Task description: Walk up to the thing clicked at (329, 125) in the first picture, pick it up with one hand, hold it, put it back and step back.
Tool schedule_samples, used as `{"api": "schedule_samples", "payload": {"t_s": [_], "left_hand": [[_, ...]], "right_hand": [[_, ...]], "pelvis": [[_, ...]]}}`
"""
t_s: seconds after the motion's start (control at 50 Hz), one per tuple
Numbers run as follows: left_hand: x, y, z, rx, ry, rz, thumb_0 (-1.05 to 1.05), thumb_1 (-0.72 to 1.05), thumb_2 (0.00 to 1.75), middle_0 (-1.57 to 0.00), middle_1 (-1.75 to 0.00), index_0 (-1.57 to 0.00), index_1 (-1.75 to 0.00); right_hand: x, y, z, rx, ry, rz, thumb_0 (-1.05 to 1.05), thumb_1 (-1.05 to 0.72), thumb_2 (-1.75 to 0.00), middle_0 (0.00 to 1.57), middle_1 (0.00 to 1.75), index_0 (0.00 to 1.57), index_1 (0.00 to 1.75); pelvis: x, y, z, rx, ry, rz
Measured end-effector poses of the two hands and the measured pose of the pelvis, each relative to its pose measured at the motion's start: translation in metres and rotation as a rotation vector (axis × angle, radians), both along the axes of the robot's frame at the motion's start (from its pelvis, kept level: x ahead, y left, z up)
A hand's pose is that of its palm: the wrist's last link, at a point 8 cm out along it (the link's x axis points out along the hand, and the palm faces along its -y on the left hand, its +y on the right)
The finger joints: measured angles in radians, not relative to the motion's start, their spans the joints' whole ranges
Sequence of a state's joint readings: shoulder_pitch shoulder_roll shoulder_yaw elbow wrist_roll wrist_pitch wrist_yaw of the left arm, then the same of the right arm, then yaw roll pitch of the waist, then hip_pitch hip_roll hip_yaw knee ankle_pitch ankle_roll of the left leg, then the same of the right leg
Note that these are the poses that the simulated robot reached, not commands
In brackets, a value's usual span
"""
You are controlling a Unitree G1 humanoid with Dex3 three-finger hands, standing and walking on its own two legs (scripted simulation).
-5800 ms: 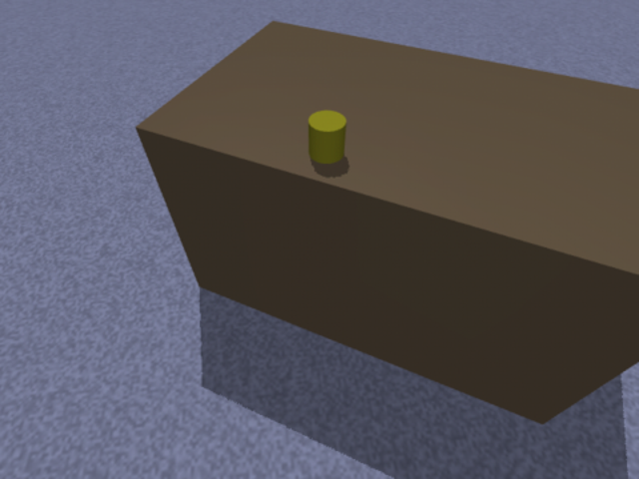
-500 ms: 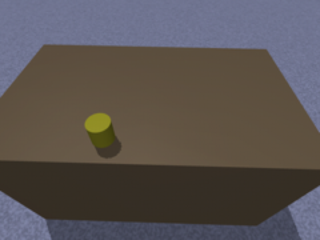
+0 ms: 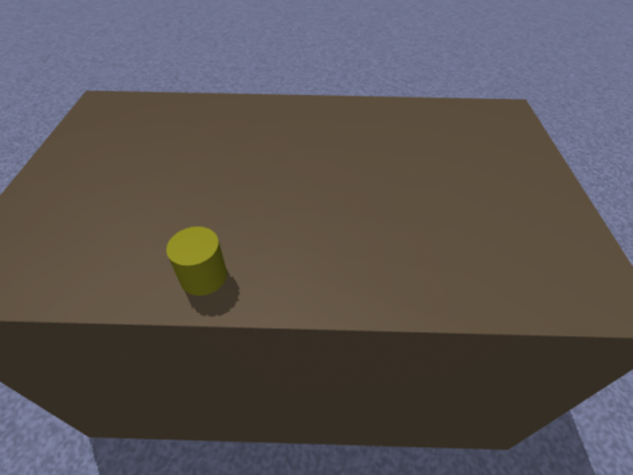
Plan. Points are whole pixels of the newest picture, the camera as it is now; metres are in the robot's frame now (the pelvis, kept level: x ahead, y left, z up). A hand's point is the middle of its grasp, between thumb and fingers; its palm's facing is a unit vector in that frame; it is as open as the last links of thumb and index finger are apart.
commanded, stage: stand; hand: left
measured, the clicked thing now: (198, 261) +0.44 +0.22 -0.04
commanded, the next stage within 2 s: rise first in 0.20 s
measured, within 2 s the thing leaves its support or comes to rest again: neither
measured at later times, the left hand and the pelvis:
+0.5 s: hand (144, 473) +0.15 +0.25 -0.14, palm faces +0.15 -0.94 -0.32, open 9.9 cm; pelvis -0.01 +0.00 -0.01, yaw +0 degrees
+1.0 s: hand (102, 421) +0.19 +0.28 -0.03, palm faces +0.30 -0.88 -0.36, open 17.3 cm; pelvis +0.01 +0.01 -0.01, yaw +1 degrees
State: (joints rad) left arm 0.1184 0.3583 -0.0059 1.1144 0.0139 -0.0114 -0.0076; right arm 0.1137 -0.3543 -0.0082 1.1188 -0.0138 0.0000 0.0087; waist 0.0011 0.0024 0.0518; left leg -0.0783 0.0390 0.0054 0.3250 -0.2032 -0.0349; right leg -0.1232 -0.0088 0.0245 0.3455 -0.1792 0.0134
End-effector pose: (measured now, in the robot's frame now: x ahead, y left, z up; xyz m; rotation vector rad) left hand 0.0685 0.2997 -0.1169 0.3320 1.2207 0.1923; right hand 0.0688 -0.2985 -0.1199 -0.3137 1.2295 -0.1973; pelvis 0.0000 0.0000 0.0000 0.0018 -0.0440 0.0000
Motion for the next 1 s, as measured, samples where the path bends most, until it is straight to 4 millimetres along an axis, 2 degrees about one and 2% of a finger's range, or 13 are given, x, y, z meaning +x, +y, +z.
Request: {"api": "schedule_samples", "payload": {"t_s": [0.32,0.36,0.4,0.5,0.56,0.68,0.82,0.9,1.0], "left_hand": [[-0.004,0.000,-0.002,-0.003,0.017,0.003,0.00,0.91,0.90,-0.20,-0.30,-0.20,-0.30],[0.004,-0.003,-0.001,-0.011,-0.037,0.022,0.00,0.89,0.88,-0.19,-0.28,-0.19,-0.28],[0.022,-0.008,0.002,-0.021,-0.141,0.037,0.01,0.84,0.83,-0.16,-0.24,-0.16,-0.25],[0.064,-0.010,0.013,-0.016,-0.322,0.078,0.01,0.61,0.61,-0.12,-0.16,-0.12,-0.17],[0.077,-0.006,0.026,-0.001,-0.406,0.086,0.00,0.42,0.46,-0.11,-0.13,-0.11,-0.13],[0.073,0.008,0.049,0.043,-0.480,0.103,0.00,0.06,0.25,-0.09,-0.10,-0.09,-0.09],[0.076,0.012,0.072,0.080,-0.575,0.093,0.00,-0.31,0.11,-0.08,-0.08,-0.08,-0.07],[0.083,0.012,0.092,0.096,-0.662,0.077,-0.01,-0.44,0.07,-0.07,-0.07,-0.07,-0.07],[0.088,0.016,0.112,0.116,-0.740,0.062,-0.01,-0.52,0.04,-0.07,-0.07,-0.07,-0.06]], "right_hand": [[-0.005,0.000,-0.001,-0.001,0.018,-0.004,0.01,-0.90,-0.90,0.20,0.30,0.21,0.30],[0.004,0.003,0.000,0.005,-0.049,-0.023,0.01,-0.88,-0.88,0.18,0.28,0.19,0.28],[0.022,0.010,0.003,0.014,-0.151,-0.031,0.01,-0.84,-0.83,0.16,0.24,0.16,0.24],[0.067,0.018,0.010,0.009,-0.311,-0.049,0.01,-0.61,-0.60,0.10,0.14,0.11,0.14],[0.082,0.021,0.017,0.010,-0.366,-0.050,0.01,-0.43,-0.46,0.08,0.11,0.09,0.10],[0.086,0.027,0.024,0.014,-0.397,-0.049,0.01,-0.09,-0.25,0.06,0.07,0.07,0.07],[0.093,0.044,0.032,0.032,-0.452,-0.008,0.01,0.23,-0.12,0.06,0.06,0.06,0.05],[0.099,0.052,0.039,0.044,-0.499,0.012,0.00,0.34,-0.08,0.06,0.05,0.06,0.05],[0.103,0.053,0.044,0.052,-0.532,0.013,0.00,0.42,-0.06,0.06,0.05,0.06,0.05]], "pelvis": [[0.001,0.000,0.000,0.000,0.003,-0.001],[-0.002,0.001,-0.002,-0.001,0.018,0.005],[-0.007,0.001,-0.004,-0.001,0.025,0.006],[-0.013,0.003,-0.009,-0.002,0.069,0.006],[-0.009,0.004,-0.009,-0.003,0.083,0.009],[0.003,0.007,-0.007,-0.003,0.079,0.015],[0.009,0.010,-0.006,-0.004,0.054,0.018],[0.011,0.010,-0.006,-0.005,0.041,0.019],[0.014,0.011,-0.005,-0.006,0.027,0.019]]}}
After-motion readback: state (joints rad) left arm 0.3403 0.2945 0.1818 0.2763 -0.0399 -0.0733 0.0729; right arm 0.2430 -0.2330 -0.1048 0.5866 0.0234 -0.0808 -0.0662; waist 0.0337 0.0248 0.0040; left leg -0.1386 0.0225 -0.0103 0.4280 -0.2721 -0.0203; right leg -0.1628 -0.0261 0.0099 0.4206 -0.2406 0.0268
